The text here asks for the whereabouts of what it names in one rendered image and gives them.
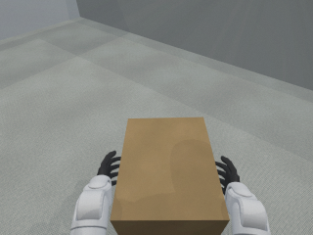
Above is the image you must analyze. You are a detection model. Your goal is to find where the robot left hand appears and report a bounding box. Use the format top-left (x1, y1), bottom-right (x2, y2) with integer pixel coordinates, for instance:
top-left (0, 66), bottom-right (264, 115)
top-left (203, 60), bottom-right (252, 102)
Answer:
top-left (97, 150), bottom-right (121, 186)

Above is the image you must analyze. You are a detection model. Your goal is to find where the carton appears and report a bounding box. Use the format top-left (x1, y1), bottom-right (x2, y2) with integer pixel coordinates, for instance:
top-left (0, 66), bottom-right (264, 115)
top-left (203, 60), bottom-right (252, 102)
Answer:
top-left (110, 117), bottom-right (230, 235)

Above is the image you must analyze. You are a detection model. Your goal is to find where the robot right hand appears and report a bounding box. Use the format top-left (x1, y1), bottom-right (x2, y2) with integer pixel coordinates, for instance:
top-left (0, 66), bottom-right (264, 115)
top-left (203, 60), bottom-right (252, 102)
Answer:
top-left (215, 156), bottom-right (240, 196)

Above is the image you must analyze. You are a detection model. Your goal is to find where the robot right forearm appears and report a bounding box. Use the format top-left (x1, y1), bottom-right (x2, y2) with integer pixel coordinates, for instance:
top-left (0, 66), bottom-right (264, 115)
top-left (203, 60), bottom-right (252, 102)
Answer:
top-left (225, 182), bottom-right (271, 235)

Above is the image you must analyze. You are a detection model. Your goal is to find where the robot left forearm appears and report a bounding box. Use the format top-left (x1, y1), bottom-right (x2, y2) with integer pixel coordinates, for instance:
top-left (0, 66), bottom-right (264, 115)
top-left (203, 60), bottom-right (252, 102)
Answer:
top-left (69, 174), bottom-right (112, 235)

